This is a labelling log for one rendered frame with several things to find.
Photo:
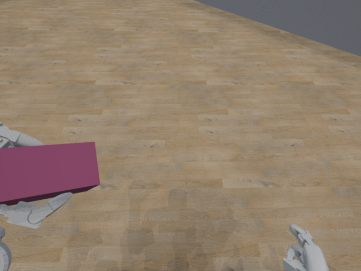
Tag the robot right hand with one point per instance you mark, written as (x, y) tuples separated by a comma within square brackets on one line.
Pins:
[(311, 256)]

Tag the robot left forearm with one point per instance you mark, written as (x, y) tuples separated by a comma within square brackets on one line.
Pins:
[(5, 253)]

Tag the robot left hand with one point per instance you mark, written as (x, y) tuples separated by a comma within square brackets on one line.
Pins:
[(27, 214)]

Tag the sponge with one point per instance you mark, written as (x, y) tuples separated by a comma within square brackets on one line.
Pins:
[(33, 173)]

